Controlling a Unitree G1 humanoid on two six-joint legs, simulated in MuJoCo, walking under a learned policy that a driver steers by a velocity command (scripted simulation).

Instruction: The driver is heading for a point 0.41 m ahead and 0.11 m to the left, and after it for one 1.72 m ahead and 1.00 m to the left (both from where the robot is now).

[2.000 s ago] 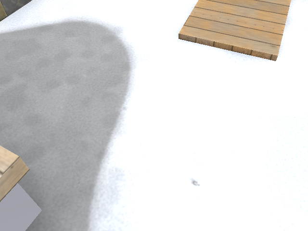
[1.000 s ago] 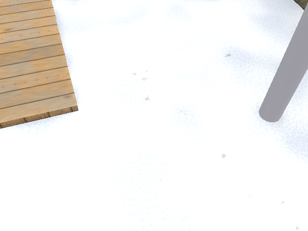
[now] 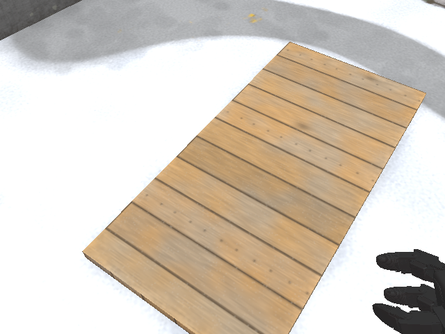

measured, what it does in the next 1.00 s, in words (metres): climbs, turning left: left foot, then right foot 0.04 m higher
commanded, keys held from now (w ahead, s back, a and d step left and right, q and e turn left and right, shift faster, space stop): w+q+shift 0.36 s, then w+shift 0.64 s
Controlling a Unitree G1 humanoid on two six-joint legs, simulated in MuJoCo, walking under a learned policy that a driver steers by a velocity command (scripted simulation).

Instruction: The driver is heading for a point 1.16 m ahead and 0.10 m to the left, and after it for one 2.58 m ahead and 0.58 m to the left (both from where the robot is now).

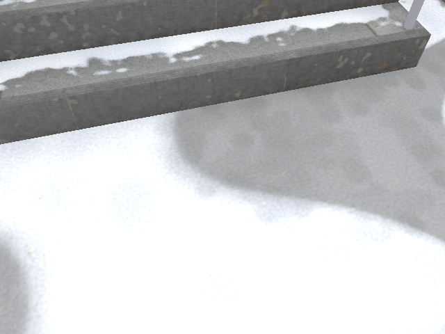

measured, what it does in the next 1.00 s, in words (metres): walks ahead: right foot 0.04 m lower, then left foot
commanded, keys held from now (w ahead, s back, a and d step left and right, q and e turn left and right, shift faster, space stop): w+shift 0.88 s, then shift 0.12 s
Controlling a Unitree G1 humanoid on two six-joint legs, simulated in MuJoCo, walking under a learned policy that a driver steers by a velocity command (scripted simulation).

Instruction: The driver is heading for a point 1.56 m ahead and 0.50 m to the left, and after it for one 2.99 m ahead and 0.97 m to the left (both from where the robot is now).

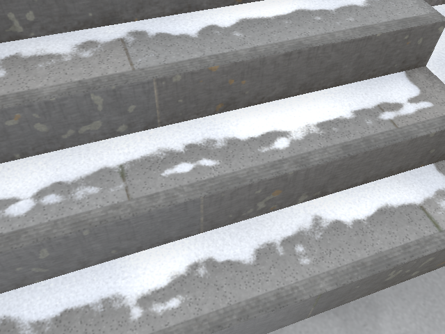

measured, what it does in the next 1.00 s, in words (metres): steps to the left, turning left: right foot, then left foot 0.18 m higher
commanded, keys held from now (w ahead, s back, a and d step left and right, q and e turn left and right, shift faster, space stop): shift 0.18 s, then q+shift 0.76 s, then e+shift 0.06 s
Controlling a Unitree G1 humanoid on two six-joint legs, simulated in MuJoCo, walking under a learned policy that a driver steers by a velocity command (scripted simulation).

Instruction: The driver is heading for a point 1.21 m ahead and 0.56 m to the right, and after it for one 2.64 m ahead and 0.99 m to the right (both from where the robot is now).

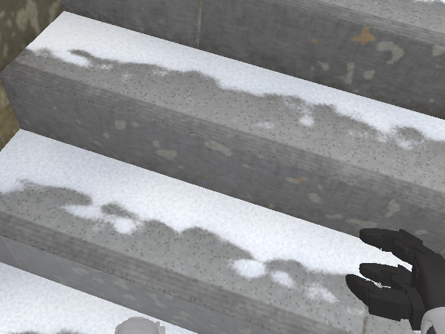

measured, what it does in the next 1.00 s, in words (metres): steps on the spot, turning right: right foot 0.18 m lower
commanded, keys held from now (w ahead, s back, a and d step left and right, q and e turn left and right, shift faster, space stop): e+shift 0.76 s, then w+e+shift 0.04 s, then e+shift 0.14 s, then shift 0.06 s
